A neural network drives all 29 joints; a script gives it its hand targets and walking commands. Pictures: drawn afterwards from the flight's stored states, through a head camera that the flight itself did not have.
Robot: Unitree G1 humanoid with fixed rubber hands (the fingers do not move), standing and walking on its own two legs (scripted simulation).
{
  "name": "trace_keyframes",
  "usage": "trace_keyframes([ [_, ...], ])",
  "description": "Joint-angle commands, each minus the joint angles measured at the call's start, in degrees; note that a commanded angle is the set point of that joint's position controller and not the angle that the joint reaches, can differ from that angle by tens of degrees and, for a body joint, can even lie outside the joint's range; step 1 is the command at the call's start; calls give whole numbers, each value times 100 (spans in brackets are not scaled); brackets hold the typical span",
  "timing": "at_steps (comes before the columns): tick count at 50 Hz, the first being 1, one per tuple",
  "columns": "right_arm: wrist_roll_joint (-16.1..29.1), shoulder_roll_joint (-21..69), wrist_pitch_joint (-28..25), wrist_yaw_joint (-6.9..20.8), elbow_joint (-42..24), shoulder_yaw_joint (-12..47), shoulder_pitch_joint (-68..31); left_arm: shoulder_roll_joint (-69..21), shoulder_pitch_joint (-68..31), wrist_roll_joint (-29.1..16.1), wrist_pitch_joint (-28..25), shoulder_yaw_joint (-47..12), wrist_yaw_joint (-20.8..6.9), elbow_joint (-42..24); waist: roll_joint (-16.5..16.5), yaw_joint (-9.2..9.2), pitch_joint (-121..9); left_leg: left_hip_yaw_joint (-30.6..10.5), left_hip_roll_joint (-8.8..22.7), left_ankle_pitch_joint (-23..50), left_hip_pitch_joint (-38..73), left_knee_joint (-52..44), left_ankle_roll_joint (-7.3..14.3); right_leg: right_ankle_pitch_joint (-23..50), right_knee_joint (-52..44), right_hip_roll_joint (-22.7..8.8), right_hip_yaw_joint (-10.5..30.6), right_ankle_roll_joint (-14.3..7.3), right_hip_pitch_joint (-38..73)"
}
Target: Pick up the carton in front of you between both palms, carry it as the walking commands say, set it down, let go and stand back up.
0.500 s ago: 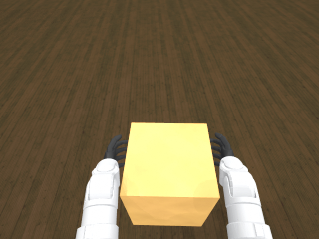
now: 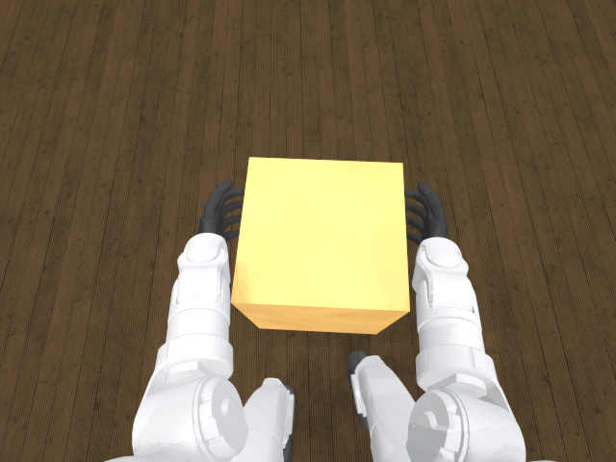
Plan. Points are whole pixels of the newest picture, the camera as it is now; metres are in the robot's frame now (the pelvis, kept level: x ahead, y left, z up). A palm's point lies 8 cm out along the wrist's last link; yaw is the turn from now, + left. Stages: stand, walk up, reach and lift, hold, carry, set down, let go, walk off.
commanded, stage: set down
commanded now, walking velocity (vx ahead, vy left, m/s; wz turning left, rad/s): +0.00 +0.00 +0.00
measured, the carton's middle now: (321, 257) +0.37 -0.02 -0.14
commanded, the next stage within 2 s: none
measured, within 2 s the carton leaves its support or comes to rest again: neither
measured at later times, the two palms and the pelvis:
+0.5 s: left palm (254, 237) +0.44 +0.10 -0.21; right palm (419, 253) +0.38 -0.19 -0.21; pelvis +0.00 +0.01 -0.13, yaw +1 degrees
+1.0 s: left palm (281, 246) +0.47 +0.07 -0.36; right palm (415, 270) +0.39 -0.22 -0.36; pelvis -0.04 +0.02 -0.25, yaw +3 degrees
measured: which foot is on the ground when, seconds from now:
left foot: down 0.00-1.00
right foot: down 0.00-1.00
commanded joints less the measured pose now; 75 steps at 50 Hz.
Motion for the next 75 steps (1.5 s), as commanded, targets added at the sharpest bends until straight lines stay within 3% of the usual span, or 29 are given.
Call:
trace_keyframes([
  [1,874,4319,-715,848,308,2945,-2739,-4329,-2802,-972,-728,-2751,-943,288,-223,-154,-4250,365,-555,582,-1423,-141,191,1448,567,378,-50,81,2753],
  [6,1470,4734,-924,864,-312,4142,-3156,-4774,-3145,-1630,-890,-3954,-834,-356,-39,-219,-6736,417,-671,1202,-2011,745,13,2271,1577,428,-178,136,2537],
  [9,1597,4774,-772,940,-355,4318,-3043,-4903,-3066,-1774,-729,-4180,-756,-432,12,-288,-7128,432,-698,1117,-2386,1105,-41,2041,1913,475,-271,172,1792],
  [13,1556,4778,-455,1073,-28,4064,-3014,-5017,-2992,-1690,-419,-3979,-784,-63,50,-330,-6548,461,-678,387,-3075,1383,-44,1046,2134,509,-371,186,605],
  [16,1486,4718,-294,1156,222,3791,-3131,-5044,-3052,-1637,-279,-3729,-798,232,32,-373,-6227,482,-690,97,-3591,1598,-44,689,2337,522,-426,180,-60],
  [24,1478,4341,-419,1130,612,3251,-3442,-4799,-3459,-1626,-472,-3431,-550,617,117,-572,-6451,539,-794,216,-4448,2357,-64,821,3090,557,-539,215,-1284],
  [39,1909,3675,-505,1000,499,3048,-4602,-4395,-4783,-2013,-602,-3804,-27,612,366,-884,-7429,690,-942,-207,-5260,3833,-113,522,4508,563,-761,341,-2535],
  [56,1863,2863,-423,1018,824,2251,-5861,-3654,-6075,-2046,-489,-3291,33,1495,466,-1257,-7116,838,-1010,-751,-6615,5094,-17,251,5592,417,-932,397,-3642],
  [66,2041,2288,-556,1014,861,2069,-6593,-3221,-6815,-2322,-538,-3495,56,1805,607,-1503,-7159,872,-941,-770,-6977,5737,-12,379,6178,276,-1012,430,-3954],
  [71,2231,2147,-627,1088,715,2034,-6891,-3325,-7038,-2465,-566,-3762,59,1649,1107,-1722,-7030,849,-895,-395,-6897,5991,-12,690,6374,236,-959,370,-4367],
  [75,2239,2137,-665,1175,1000,1915,-6649,-3466,-6931,-2444,-613,-3867,69,1675,1394,-1722,-6826,805,-844,-231,-6983,6034,-48,780,6472,221,-951,323,-4563],
])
